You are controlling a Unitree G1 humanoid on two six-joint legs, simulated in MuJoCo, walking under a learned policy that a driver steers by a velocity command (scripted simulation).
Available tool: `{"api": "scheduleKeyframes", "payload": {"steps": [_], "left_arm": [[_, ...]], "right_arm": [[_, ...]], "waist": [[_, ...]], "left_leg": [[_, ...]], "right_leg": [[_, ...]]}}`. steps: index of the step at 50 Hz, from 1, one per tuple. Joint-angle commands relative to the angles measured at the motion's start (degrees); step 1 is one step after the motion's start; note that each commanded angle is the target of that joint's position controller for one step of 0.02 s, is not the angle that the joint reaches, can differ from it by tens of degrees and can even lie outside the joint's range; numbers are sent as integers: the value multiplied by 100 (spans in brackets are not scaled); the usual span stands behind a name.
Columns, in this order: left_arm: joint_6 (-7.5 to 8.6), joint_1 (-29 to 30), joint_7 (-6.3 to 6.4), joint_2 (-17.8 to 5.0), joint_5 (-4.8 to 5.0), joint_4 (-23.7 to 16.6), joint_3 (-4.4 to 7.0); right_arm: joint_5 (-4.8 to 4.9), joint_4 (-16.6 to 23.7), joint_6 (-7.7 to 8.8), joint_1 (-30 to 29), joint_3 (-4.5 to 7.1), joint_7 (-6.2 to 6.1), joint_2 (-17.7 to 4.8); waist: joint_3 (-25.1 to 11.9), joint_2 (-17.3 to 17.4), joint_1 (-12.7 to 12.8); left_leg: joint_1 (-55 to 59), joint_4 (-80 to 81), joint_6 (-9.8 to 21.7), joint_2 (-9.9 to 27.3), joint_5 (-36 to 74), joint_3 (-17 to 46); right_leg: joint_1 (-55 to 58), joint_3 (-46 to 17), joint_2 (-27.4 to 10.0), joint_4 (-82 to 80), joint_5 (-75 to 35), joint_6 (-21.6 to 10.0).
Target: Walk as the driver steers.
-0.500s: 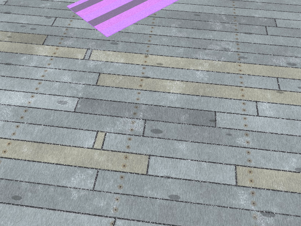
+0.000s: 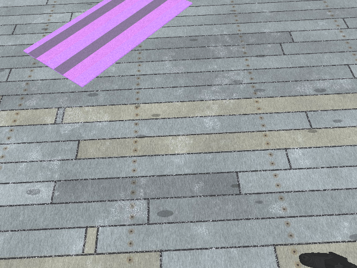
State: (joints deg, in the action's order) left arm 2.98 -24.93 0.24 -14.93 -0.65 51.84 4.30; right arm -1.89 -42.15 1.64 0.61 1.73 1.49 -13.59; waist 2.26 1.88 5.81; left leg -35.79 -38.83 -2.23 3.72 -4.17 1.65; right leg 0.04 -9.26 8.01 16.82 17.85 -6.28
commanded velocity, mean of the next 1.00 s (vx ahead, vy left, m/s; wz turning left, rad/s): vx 0.21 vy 0.00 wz -0.24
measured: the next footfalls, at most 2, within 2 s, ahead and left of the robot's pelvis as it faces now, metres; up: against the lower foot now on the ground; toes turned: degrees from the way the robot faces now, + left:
left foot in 0.08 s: +0.23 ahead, +0.13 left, +0.00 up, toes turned -5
right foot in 0.54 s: +0.33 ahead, -0.11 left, +0.00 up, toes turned -11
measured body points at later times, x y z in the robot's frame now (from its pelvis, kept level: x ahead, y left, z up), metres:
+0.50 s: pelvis +0.22 +0.02 +0.00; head +0.25 +0.01 +0.45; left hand +0.44 +0.21 -0.11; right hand +0.17 -0.25 -0.13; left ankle +0.19 +0.13 -0.74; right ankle +0.29 -0.10 -0.72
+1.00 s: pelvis +0.26 +0.00 +0.00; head +0.26 +0.01 +0.45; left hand +0.38 +0.23 -0.14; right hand +0.24 -0.24 -0.14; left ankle +0.27 +0.12 -0.74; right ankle +0.29 -0.10 -0.74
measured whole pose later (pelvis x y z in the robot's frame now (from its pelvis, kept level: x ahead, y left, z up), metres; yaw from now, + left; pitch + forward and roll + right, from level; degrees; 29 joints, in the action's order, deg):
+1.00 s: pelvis +0.26 +0.00 +0.00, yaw -12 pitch -1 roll +0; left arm 0.1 -12.8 0.7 -12.2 -0.6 55.5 1.0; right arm -0.7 -56.0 0.0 16.9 0.4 -1.3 -11.8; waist 0.6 -0.6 0.2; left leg -8.7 -24.4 0.0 0.1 -14.5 -0.5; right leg -14.4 0.0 2.5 22.4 6.8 -2.4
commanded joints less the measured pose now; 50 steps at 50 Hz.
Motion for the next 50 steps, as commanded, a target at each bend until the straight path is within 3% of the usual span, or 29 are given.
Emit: {"api": "scheduleKeyframes", "payload": {"steps": [1,3,4,5,6,7,8,9,10,11,13,17,20,23,25,26,27,28,29,30,32,33,36,40,42,43,44,45,50], "left_arm": [[46,-74,74,-1000,-35,-325,216],[84,301,37,-1142,-34,-457,248],[127,412,-23,-1084,19,-494,232],[170,307,-56,-563,81,-708,86],[143,-309,-47,-348,204,-910,47],[27,-345,11,-742,2,-674,77],[-17,84,-47,-752,-70,-658,83],[-23,405,-100,-602,-107,-685,59],[-78,471,-141,-509,-127,-747,52],[-164,286,-176,-501,-155,-709,46],[-242,314,-190,-460,-135,-746,42],[-274,864,-232,-278,-119,-936,-62],[-253,1343,-280,-113,-108,-1044,-199],[-227,1548,-237,-244,-122,-1078,-214],[-151,1359,-189,-259,-163,-994,-217],[-79,1146,-156,-341,-222,-887,-204],[-6,861,-108,-679,-293,-862,-147],[-29,805,-45,-876,-229,-933,-138],[-85,675,21,-580,47,-817,-180],[-120,878,53,-501,59,-800,-220],[-173,1431,127,-295,-34,-793,-320],[-175,1526,157,-291,-36,-778,-320],[-149,1644,145,-262,-41,-663,-326],[-224,1690,114,-339,9,-462,-275],[-272,1515,93,-260,18,-340,-272],[-312,1408,71,-217,58,-287,-247],[-314,1378,51,-172,23,-191,-263],[-305,1301,48,-260,20,-88,-225],[-198,1148,68,-224,14,302,-222]], "right_arm": [[45,605,177,-455,106,-15,-594],[65,311,246,609,211,-108,-848],[21,129,320,1416,285,-182,-1032],[-132,114,342,2349,374,-289,-1477],[-145,184,259,2001,443,-278,-1807],[-85,293,184,1536,390,-231,-1323],[-29,339,176,1243,257,-211,-800],[-25,221,205,1360,178,-182,-569],[-12,143,231,1277,166,-206,-566],[12,95,292,1290,171,-209,-634],[78,-50,435,1514,158,-130,-623],[91,-181,423,1569,165,-122,-722],[120,-240,332,1513,153,-116,-747],[149,-399,245,1805,207,-109,-916],[204,-451,176,1782,214,-138,-924],[189,-503,144,1934,198,-147,-860],[140,-427,141,2188,137,-158,-668],[176,-387,70,2760,-10,-165,-157],[227,-533,-120,2578,22,-216,-393],[194,-454,-202,2206,66,-217,-571],[132,-493,-277,1924,73,-219,-521],[106,-582,-327,1984,68,-225,-494],[110,-810,-386,2167,18,-260,-316],[92,-989,-384,2107,-14,-302,-233],[-4,-958,-293,1988,-18,-298,-428],[58,-971,-257,1787,26,-281,-633],[96,-1020,-210,1655,24,-253,-568],[105,-1053,-160,1628,-33,-248,-379],[125,-1254,-75,1723,-28,-302,-368]], "waist": [[-24,-705,-216],[-433,-661,-727],[-894,-334,-1158],[-1837,351,-1405],[-2203,1843,-814],[-1431,840,-635],[-716,94,-665],[-142,-167,-698],[-156,128,-560],[-199,462,-463],[-322,409,-404],[-415,503,-419],[-422,648,-538],[-495,645,-658],[-479,463,-521],[-573,141,-452],[-979,-474,-451],[-1483,-1503,-669],[-1753,-1308,-393],[-1190,-1078,-442],[-627,-889,-688],[-553,-893,-755],[-664,-839,-832],[-441,-750,-876],[-142,-508,-758],[241,-62,-555],[315,342,-540],[226,226,-494],[-37,-9,-541]], "left_leg": [[390,616,159,-281,-134,-50],[2041,989,349,-574,-462,-168],[3227,1314,516,-301,-323,18],[4577,1446,778,1175,-1543,1468],[5221,2342,1382,2304,-2006,4240],[4454,2354,1465,2230,-2631,4130],[3714,2403,1367,1894,-2485,3135],[3072,2446,1132,1515,-985,2092],[2892,2575,1029,1233,-496,1540],[2690,2537,1113,1210,644,1217],[2701,2304,1281,1172,3049,658],[2825,2326,1296,990,3742,-86],[2565,2274,1111,738,3464,-583],[2822,1947,1059,881,3157,-395],[2836,1473,929,857,2584,-303],[2737,997,761,659,2069,-352],[2298,315,532,413,663,-546],[1657,-628,344,-165,-2748,-712],[1621,-977,340,-281,-3437,-252],[1386,-1172,310,-286,-3367,-132],[1530,-816,252,-169,-2826,-21],[1833,-624,223,-174,-2538,-53],[2315,-109,163,-279,-2157,-155],[2968,1255,227,-339,-927,-305],[3079,1799,367,186,-937,290],[2243,1911,472,277,-1600,482],[1584,2206,499,325,-1993,631],[1468,2357,434,283,-2034,586],[2165,2217,443,199,-1197,420]], "right_leg": [[97,-1175,-1553,271,-3457,-521],[-369,-1101,-1336,1150,-4317,-254],[-809,-814,-954,2284,-4031,-112],[-1595,-358,-577,3969,-2028,-1],[-3180,157,179,5200,1416,101],[-3649,183,-431,5798,1049,94],[-3635,271,-656,5715,539,133],[-3452,268,-849,5331,274,163],[-3314,334,-910,5083,185,223],[-3107,427,-899,5088,226,325],[-3016,456,-736,5045,285,413],[-3130,588,-692,3998,-351,519],[-2409,950,-693,2631,-990,553],[-2006,1036,-678,1905,-1004,489],[-1521,1043,-667,1089,-1293,334],[-1008,916,-719,543,-1851,260],[-167,97,-1636,649,-3743,118],[535,-1198,-3027,902,-6075,-717],[307,-1340,-2960,693,-5153,-1182],[-79,-1182,-2692,350,-4180,-1095],[-772,-694,-2241,-14,-3277,-678],[-1074,-477,-2055,-172,-2910,-515],[-1245,-141,-1824,-138,-2516,-416],[-1828,-153,-1603,-178,-313,-120],[-2267,-239,-1435,-226,726,259],[-2042,56,-1118,-221,424,341],[-1313,227,-1038,79,-203,362],[-1042,175,-1101,197,-466,320],[-1010,154,-1168,172,-934,293]]}}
